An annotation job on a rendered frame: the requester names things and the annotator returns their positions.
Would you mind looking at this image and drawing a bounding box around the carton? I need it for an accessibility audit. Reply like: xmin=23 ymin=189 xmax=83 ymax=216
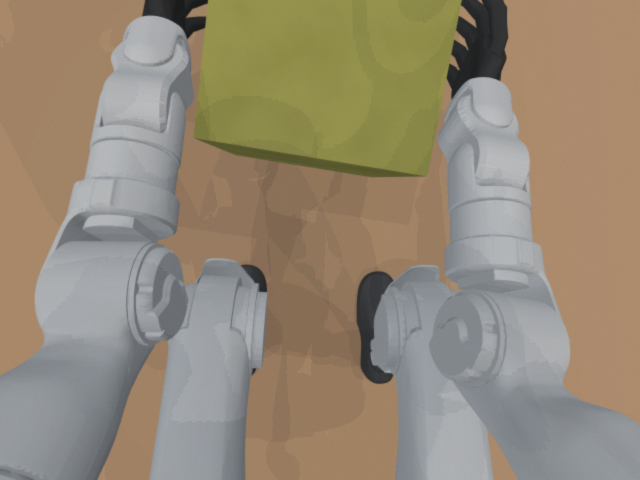
xmin=194 ymin=0 xmax=462 ymax=177

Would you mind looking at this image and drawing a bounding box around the right robot hand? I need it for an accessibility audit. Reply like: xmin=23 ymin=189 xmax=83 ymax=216
xmin=447 ymin=0 xmax=508 ymax=99

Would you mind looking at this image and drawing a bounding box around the right robot shin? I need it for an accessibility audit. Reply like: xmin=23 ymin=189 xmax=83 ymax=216
xmin=370 ymin=265 xmax=459 ymax=373

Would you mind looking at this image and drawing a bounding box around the left robot hand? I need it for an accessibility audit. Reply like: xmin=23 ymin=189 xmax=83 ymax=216
xmin=142 ymin=0 xmax=208 ymax=39

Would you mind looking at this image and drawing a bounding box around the left robot upper arm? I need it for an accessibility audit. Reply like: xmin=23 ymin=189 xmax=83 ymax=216
xmin=0 ymin=241 xmax=188 ymax=480

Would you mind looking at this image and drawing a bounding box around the robot left forearm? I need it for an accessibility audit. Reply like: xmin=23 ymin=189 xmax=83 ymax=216
xmin=35 ymin=16 xmax=194 ymax=329

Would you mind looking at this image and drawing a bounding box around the right robot upper arm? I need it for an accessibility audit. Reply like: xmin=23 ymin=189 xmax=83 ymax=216
xmin=429 ymin=289 xmax=640 ymax=480

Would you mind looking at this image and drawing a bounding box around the robot right forearm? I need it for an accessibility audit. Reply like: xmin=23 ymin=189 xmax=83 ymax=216
xmin=438 ymin=77 xmax=563 ymax=321

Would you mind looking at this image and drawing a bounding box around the left robot thigh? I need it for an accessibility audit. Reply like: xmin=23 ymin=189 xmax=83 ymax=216
xmin=149 ymin=275 xmax=268 ymax=480

